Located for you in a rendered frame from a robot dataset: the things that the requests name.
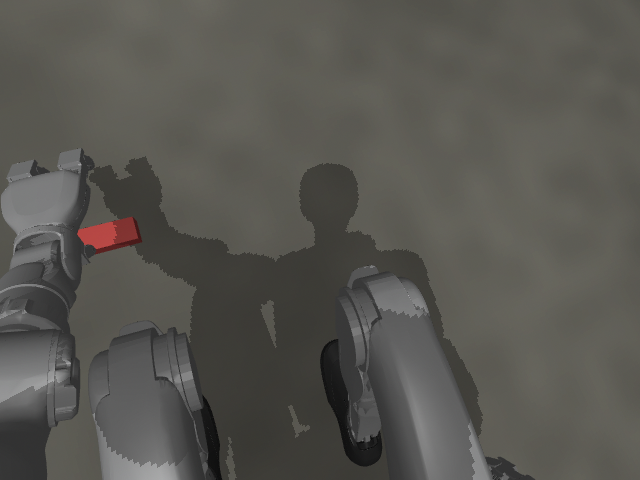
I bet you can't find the right robot foot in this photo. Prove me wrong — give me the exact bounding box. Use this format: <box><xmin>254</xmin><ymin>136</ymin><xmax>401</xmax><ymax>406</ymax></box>
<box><xmin>320</xmin><ymin>339</ymin><xmax>382</xmax><ymax>467</ymax></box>

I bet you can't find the left robot arm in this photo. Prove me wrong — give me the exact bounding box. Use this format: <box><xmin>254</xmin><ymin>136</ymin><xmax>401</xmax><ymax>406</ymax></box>
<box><xmin>0</xmin><ymin>225</ymin><xmax>82</xmax><ymax>480</ymax></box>

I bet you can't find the right robot hand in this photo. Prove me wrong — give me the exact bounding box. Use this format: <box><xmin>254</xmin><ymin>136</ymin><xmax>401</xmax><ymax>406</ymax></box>
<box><xmin>485</xmin><ymin>457</ymin><xmax>535</xmax><ymax>480</ymax></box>

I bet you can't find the left robot hand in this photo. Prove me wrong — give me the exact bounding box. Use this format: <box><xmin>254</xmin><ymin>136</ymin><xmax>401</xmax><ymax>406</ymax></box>
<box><xmin>1</xmin><ymin>148</ymin><xmax>96</xmax><ymax>265</ymax></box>

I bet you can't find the left robot foot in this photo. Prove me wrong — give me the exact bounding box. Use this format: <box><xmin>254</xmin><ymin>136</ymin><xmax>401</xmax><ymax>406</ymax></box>
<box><xmin>200</xmin><ymin>395</ymin><xmax>222</xmax><ymax>480</ymax></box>

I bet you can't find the small box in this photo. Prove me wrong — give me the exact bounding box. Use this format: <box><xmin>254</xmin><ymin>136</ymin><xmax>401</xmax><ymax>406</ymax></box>
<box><xmin>77</xmin><ymin>217</ymin><xmax>142</xmax><ymax>255</ymax></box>

